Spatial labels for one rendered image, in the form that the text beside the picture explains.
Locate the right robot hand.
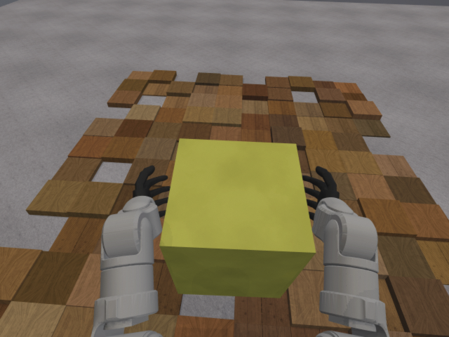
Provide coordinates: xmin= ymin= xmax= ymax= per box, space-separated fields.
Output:
xmin=302 ymin=166 xmax=340 ymax=220

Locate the left robot forearm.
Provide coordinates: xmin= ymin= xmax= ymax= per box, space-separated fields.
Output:
xmin=91 ymin=196 xmax=162 ymax=337

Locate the left robot hand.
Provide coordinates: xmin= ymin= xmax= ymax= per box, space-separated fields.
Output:
xmin=133 ymin=165 xmax=170 ymax=217

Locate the carton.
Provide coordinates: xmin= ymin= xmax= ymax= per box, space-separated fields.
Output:
xmin=159 ymin=138 xmax=316 ymax=298

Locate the right robot forearm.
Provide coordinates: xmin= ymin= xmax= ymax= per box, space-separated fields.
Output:
xmin=312 ymin=197 xmax=389 ymax=337

